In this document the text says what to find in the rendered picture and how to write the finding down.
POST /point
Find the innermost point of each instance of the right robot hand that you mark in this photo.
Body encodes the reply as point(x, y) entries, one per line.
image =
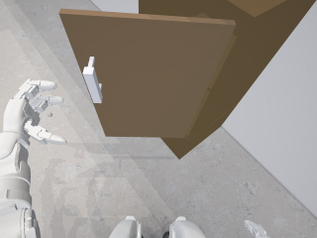
point(256, 230)

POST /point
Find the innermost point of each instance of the left robot upper arm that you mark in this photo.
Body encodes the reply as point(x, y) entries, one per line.
point(20, 223)

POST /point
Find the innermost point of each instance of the handle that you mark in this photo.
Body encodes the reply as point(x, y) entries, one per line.
point(92, 83)

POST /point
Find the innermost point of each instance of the robot right thigh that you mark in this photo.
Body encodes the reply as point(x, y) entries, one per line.
point(185, 229)

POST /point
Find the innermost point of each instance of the robot right shin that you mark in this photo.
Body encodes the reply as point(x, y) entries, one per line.
point(179, 218)

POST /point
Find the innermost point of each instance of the left robot hand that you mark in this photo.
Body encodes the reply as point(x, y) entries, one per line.
point(18, 112)

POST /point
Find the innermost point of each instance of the cupboard door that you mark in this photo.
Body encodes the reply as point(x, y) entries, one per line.
point(154, 69)

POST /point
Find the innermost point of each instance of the robot left forearm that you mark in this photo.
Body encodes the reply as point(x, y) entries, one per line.
point(15, 173)

